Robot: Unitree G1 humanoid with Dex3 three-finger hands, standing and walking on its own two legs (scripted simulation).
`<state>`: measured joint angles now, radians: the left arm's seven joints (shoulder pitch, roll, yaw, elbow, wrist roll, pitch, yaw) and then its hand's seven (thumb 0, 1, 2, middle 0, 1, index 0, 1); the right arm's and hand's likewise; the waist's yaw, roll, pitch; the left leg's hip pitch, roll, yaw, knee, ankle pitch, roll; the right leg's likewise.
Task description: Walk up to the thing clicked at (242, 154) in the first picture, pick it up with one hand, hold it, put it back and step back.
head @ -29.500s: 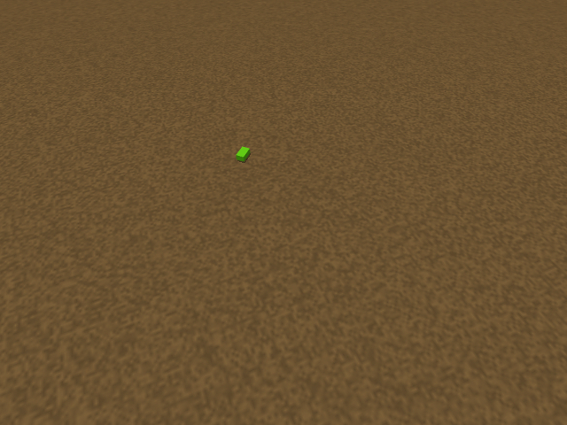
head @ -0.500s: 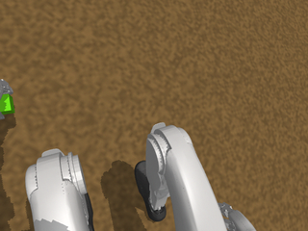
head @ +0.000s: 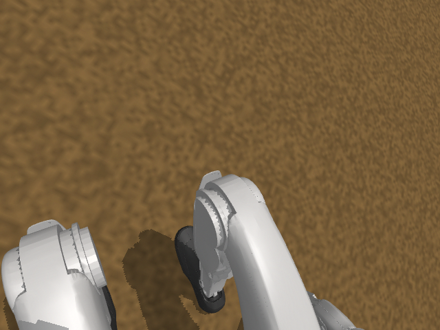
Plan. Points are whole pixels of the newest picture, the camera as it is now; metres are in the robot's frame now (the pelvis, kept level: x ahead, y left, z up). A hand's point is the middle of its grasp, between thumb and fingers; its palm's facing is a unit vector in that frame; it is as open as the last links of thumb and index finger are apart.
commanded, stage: rest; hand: left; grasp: from above
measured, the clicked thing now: out of the picture +0.45 +0.31 -0.26
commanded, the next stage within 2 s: open in 1.02 s
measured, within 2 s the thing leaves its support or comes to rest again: rests again in 0.76 s
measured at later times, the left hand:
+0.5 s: hand out of the picture +0.44 +0.30 -0.23, palm faces -0.45 -0.12 -0.89, open 7.2 cm
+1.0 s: hand out of the picture +0.44 +0.30 -0.24, palm faces -0.44 -0.12 -0.89, open 7.2 cm
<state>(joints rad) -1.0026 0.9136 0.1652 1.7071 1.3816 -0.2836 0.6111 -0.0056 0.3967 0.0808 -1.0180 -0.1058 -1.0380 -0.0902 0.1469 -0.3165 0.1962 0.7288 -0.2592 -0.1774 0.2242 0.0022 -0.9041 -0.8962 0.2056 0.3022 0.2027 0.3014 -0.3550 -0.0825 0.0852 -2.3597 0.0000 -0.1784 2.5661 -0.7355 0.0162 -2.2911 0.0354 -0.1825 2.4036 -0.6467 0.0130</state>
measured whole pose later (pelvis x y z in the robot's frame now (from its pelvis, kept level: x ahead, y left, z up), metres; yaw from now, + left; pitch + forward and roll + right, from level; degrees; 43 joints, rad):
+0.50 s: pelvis +0.00 +0.00 +0.00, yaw -1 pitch +28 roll -13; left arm -1.02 0.96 0.15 1.75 1.36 -0.27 0.64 -0.01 0.39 0.10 -1.01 -0.13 -1.03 -0.11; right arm 0.12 -0.34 0.26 0.70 -0.27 -0.22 0.27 0.00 -0.91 -0.90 0.20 0.30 0.20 0.30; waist -0.38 -0.11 0.13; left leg -2.34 0.00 -0.21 2.57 -0.74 0.02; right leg -2.27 0.05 -0.21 2.39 -0.64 0.02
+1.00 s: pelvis +0.00 +0.00 +0.00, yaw -3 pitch +27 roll -14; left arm -1.04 1.00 0.12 1.77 1.35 -0.26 0.67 -0.01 0.40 0.08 -1.01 -0.13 -1.03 -0.11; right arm 0.10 -0.35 0.30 0.67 -0.27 -0.25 0.28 0.00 -0.91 -0.90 0.20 0.30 0.20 0.30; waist -0.39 -0.14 0.16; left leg -2.33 0.01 -0.23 2.57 -0.74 0.02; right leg -2.25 0.06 -0.22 2.37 -0.63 0.03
